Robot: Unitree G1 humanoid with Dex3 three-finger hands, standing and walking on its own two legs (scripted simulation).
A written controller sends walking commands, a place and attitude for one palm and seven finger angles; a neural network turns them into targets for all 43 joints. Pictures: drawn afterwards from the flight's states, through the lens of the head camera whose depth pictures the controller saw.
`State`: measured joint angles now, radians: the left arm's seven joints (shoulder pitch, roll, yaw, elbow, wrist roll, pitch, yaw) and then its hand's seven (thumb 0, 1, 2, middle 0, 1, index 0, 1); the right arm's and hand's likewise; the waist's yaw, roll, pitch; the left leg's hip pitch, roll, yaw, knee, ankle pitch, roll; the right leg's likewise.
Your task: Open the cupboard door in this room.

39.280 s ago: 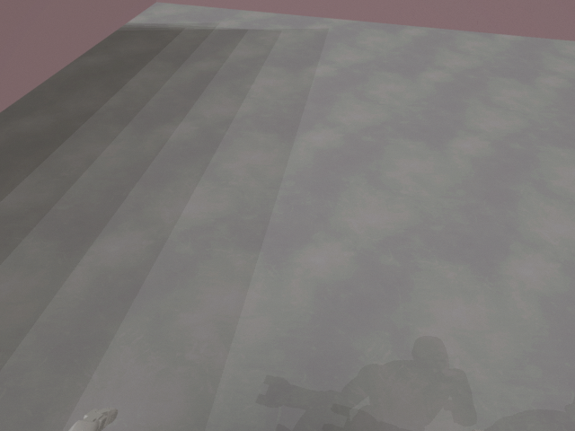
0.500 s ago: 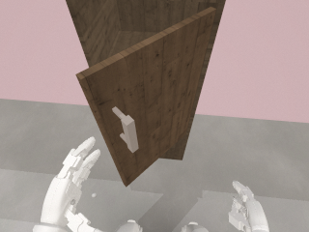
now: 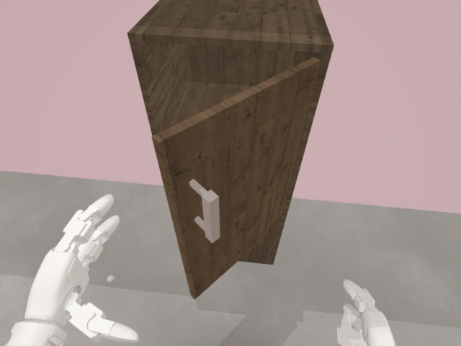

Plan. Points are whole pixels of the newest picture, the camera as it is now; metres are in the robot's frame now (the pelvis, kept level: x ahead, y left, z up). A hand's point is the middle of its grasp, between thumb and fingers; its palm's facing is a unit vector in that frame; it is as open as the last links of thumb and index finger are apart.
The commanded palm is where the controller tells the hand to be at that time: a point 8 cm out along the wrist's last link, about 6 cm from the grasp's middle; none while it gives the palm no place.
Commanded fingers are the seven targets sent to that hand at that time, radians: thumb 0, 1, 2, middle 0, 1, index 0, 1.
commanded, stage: draw the hand back to the body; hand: left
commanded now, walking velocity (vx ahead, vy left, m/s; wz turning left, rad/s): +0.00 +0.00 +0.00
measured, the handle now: (204, 211) +0.34 +0.08 +0.06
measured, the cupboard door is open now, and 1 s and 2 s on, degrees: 49 49 49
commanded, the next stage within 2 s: step back with the hand held close in 1.04 s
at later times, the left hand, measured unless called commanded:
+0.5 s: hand (50, 225) +0.22 +0.25 +0.18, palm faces +0.39 -0.83 -0.39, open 11.0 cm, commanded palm +0.17 +0.29 +0.20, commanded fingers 0.00 0.65 0.80 -0.19 -0.30 -0.19 -0.30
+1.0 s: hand (48, 221) +0.22 +0.25 +0.19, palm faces +0.44 -0.81 -0.39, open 7.5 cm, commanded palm +0.17 +0.28 +0.22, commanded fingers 0.00 0.90 0.90 -0.20 -0.30 -0.20 -0.30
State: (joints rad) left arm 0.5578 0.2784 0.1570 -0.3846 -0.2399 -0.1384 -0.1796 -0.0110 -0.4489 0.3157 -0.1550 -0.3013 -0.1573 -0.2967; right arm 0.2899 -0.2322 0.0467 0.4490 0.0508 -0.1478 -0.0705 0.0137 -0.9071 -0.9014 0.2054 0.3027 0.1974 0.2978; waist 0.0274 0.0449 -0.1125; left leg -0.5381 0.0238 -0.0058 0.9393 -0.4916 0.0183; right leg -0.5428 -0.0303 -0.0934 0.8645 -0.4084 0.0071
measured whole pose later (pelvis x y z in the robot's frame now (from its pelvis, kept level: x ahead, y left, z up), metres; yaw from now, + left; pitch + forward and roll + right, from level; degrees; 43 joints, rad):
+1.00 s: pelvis +0.03 -0.01 +0.05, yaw -1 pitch -4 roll -1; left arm 0.47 0.32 0.32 -0.37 -0.05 -0.06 0.12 0.02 0.88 0.89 -0.21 -0.30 -0.21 -0.30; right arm 0.19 -0.23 0.02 0.65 0.00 -0.11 -0.08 0.01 -0.91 -0.90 0.21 0.30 0.20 0.30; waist 0.08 0.06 0.03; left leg -0.04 0.02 0.03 0.40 -0.27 0.00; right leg -0.08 -0.01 -0.06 0.37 -0.21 0.00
